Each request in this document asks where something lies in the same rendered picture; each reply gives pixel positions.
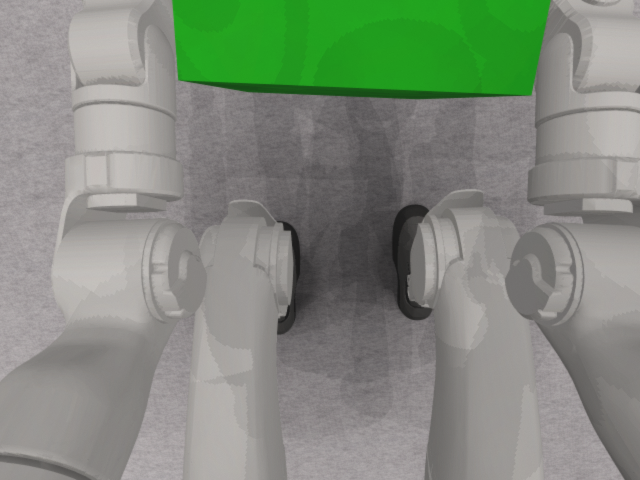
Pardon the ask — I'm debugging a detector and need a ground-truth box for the left robot thigh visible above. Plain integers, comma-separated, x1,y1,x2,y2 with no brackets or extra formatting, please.
183,216,293,480

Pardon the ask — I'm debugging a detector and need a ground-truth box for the carton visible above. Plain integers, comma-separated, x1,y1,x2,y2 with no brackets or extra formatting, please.
172,0,551,99

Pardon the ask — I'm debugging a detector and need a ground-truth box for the left robot forearm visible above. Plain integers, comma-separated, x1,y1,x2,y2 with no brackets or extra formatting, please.
51,0,184,309

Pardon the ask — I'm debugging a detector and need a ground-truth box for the right robot forearm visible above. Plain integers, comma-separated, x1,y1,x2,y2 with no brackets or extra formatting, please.
527,0,640,228

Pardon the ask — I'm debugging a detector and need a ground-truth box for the left robot upper arm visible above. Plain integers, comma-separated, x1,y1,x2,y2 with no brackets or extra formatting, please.
0,218,207,480

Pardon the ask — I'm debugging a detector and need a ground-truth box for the right robot upper arm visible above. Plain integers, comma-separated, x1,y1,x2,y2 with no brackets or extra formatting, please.
505,222,640,480

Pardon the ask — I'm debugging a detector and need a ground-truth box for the robot left shin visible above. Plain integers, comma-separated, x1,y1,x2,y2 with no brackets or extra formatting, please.
199,200,288,319

